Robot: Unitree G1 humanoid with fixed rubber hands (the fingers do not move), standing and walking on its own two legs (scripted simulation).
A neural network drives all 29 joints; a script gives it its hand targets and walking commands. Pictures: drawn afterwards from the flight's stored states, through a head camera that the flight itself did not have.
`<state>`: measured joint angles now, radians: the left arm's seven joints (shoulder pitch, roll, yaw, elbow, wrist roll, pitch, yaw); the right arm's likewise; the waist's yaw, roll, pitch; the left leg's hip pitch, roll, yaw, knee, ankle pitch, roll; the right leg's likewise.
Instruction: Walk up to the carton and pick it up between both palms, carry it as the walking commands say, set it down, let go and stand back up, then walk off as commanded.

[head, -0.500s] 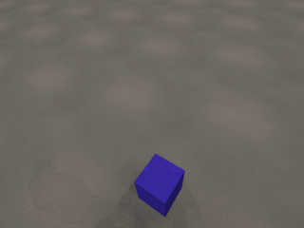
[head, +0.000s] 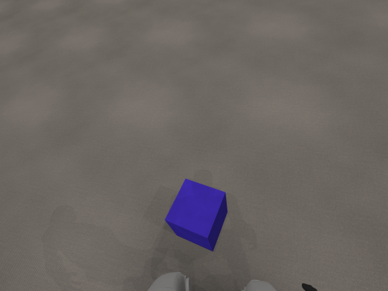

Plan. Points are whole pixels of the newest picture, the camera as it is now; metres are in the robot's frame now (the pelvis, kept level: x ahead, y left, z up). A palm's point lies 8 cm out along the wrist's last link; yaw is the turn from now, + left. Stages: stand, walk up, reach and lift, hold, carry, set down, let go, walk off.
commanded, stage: walk up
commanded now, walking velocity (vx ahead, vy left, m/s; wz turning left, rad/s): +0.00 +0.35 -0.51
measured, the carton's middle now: (199, 215) +0.48 +0.09 -0.63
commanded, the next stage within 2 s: none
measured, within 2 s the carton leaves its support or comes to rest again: neither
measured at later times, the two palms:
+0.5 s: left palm (79, 285) +0.16 +0.32 -0.14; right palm out of the picture +0.05 -0.13 -0.15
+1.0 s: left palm out of the picture +0.13 +0.45 -0.16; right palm out of the picture +0.05 -0.03 -0.16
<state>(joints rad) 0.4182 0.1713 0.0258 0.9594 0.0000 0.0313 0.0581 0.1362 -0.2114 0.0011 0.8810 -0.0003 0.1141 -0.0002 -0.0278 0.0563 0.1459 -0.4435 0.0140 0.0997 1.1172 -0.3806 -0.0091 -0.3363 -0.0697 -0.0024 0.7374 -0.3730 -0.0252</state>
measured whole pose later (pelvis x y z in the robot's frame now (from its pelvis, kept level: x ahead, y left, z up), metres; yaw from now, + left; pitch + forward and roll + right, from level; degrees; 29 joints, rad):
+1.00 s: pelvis +0.05 +0.22 -0.03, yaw -19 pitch +2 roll +0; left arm 0.29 0.19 0.03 0.94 0.00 0.08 0.08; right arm 0.15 -0.22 0.00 0.82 0.00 0.10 0.01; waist -0.02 0.00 0.15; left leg -0.41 0.06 0.11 0.88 -0.50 0.02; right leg -0.59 -0.05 0.15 1.05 -0.48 0.10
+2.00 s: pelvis +0.09 +0.33 -0.03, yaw -29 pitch +0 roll +3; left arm 0.17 0.20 0.03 0.93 0.00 0.06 0.04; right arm 0.31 -0.20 0.00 0.90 0.00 0.07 -0.03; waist -0.02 0.00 0.00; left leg -0.33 -0.02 0.27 0.81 -0.49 0.10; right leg -0.44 -0.02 0.11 0.91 -0.44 0.07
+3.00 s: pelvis +0.07 +0.38 -0.01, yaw -28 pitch -2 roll +2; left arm 0.25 0.19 0.03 0.93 0.00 0.02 0.05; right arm 0.27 -0.21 0.00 0.93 0.00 0.07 -0.02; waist -0.02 0.01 0.04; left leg -0.33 -0.02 0.15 0.86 -0.46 0.08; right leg -0.30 -0.02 0.11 0.75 -0.43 0.02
